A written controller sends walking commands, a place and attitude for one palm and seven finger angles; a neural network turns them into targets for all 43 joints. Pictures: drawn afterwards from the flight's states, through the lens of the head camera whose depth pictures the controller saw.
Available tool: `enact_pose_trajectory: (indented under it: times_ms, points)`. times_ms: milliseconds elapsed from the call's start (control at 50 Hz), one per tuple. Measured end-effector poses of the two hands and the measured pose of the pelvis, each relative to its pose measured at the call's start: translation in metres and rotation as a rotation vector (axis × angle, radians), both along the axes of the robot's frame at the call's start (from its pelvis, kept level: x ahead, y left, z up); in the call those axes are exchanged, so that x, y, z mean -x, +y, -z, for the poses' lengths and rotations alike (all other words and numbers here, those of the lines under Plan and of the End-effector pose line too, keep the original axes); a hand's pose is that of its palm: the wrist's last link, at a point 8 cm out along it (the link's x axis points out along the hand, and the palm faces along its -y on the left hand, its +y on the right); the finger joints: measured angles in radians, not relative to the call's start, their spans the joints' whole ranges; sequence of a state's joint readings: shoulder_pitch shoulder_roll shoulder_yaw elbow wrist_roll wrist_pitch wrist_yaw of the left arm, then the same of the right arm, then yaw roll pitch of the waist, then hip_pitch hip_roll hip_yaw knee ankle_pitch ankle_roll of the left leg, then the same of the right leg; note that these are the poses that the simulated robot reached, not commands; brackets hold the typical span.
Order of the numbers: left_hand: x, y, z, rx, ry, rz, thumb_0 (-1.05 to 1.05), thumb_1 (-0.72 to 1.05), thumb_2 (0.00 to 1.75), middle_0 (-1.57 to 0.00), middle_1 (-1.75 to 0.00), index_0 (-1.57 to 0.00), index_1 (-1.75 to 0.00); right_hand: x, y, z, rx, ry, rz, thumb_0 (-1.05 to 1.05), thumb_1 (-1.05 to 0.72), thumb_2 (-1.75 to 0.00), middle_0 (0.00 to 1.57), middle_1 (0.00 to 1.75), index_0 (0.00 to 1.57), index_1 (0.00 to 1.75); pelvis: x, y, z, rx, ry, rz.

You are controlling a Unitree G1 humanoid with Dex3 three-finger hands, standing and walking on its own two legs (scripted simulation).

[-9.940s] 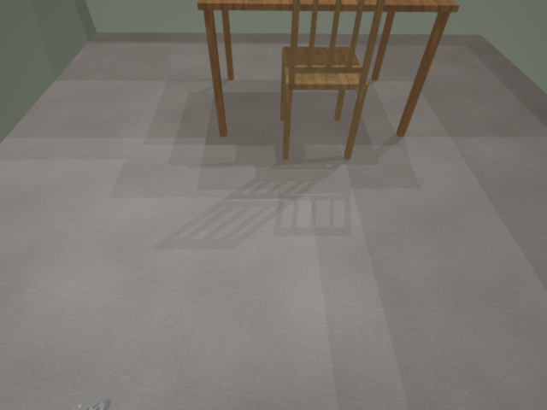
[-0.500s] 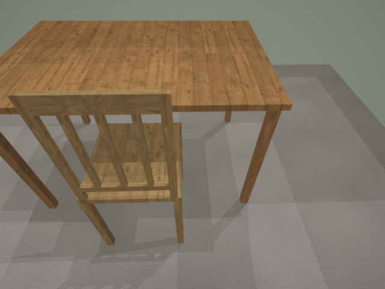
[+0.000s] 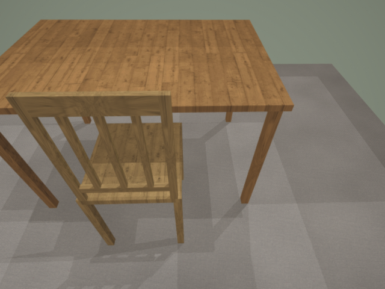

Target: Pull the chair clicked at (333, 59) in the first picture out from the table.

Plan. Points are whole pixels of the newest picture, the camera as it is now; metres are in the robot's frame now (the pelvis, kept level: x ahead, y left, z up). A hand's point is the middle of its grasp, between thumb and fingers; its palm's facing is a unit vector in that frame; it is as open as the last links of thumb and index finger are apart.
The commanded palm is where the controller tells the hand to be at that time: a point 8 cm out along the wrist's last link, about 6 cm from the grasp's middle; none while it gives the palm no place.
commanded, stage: shuffle to correct the standing spot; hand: left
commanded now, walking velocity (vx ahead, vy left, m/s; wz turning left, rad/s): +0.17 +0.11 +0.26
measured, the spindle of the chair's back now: (113, 156) +0.48 +0.26 -0.06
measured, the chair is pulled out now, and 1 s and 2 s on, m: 0.00 0.00 0.00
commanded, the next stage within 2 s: come to a stop and stand still in 0.18 s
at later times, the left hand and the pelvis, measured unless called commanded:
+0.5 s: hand out of the picture +0.09 +0.22 -0.17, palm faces +0.07 -0.98 -0.21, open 7.3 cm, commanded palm none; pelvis +0.07 +0.04 +0.00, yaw +4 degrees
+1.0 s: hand out of the picture +0.08 +0.26 -0.18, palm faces +0.09 -0.97 -0.24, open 7.3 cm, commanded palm none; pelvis +0.04 +0.07 -0.02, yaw +4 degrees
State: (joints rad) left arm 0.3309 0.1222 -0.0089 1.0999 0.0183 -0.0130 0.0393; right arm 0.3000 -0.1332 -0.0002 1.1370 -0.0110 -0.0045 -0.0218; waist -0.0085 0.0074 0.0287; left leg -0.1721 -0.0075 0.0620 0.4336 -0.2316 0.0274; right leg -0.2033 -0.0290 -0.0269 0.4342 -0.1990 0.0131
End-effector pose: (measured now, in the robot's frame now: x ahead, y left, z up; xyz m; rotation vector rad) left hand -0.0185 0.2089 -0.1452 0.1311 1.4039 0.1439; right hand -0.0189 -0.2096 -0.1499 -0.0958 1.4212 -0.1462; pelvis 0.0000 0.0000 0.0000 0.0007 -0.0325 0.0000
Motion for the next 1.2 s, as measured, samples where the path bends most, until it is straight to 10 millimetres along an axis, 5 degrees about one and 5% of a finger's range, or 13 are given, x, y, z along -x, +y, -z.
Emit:
enact_pose_trajectory:
  times_ms: [280, 480, 660, 760, 900, 1040, 1200]
  points:
    - [-0.009, 0.038, 0.015, 0.011, 0.03, -0.082, 0.0, 0.91, 0.9, -0.2, -0.3, -0.2, -0.3, -0.022, 0.008, -0.003, 0.075, 0.013, -0.045, 0.0, -0.91, -0.9, 0.2, 0.29, 0.2, 0.3, -0.028, 0.032, 0.011, 0.013, 0.019, -0.045]
    - [-0.096, 0.058, -0.002, -0.031, -0.067, -0.036, 0.01, 0.93, 0.9, -0.2, -0.3, -0.2, -0.3, -0.025, 0.046, -0.009, 0.015, 0.113, -0.032, 0.0, -0.91, -0.9, 0.2, 0.3, 0.2, 0.3, -0.063, 0.039, -0.001, 0.002, 0.024, -0.064]
    - [-0.14, 0.049, -0.002, -0.078, -0.13, -0.013, 0.0, 0.92, 0.9, -0.2, -0.3, -0.2, -0.3, -0.077, 0.037, 0.017, -0.023, 0.072, -0.001, 0.0, -0.9, -0.9, 0.2, 0.3, 0.2, 0.3, -0.079, 0.025, 0.012, -0.004, 0.018, -0.073]
    - [-0.133, 0.048, -0.001, -0.071, -0.15, -0.041, 0.0, 0.92, 0.9, -0.2, -0.3, -0.2, -0.3, -0.116, 0.019, 0.013, 0.029, -0.013, -0.049, 0.0, -0.92, -0.9, 0.2, 0.3, 0.2, 0.3, -0.068, 0.027, 0.01, -0.001, 0.011, -0.083]
    - [-0.108, 0.074, 0.008, -0.069, -0.169, -0.048, 0.0, 0.92, 0.9, -0.21, -0.3, -0.21, -0.3, -0.148, 0.012, -0.003, 0.105, -0.215, -0.092, 0.0, -0.92, -0.9, 0.2, 0.29, 0.2, 0.3, -0.051, 0.049, 0.017, -0.001, -0.013, -0.079]
    - [-0.075, 0.105, -0.002, -0.089, -0.171, -0.031, 0.0, 0.91, 0.9, -0.2, -0.3, -0.2, -0.3, -0.156, 0.042, -0.013, 0.069, -0.332, -0.148, 0.0, -0.91, -0.9, 0.2, 0.29, 0.2, 0.3, -0.038, 0.069, 0.014, -0.005, -0.036, -0.066]
    - [-0.025, 0.117, -0.009, -0.105, -0.086, -0.065, 0.0, 0.91, 0.9, -0.2, -0.3, -0.2, -0.3, -0.14, 0.067, -0.006, 0.01, -0.284, -0.175, 0.0, -0.92, -0.9, 0.2, 0.3, 0.2, 0.3, -0.03, 0.077, 0.009, -0.006, -0.021, -0.085]
